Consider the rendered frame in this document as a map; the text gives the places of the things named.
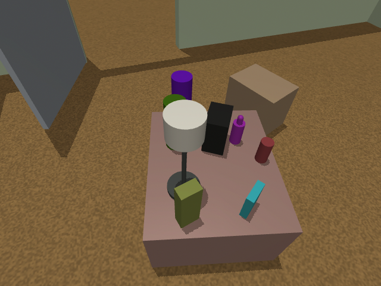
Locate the desk lamp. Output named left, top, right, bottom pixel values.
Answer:
left=163, top=100, right=207, bottom=199

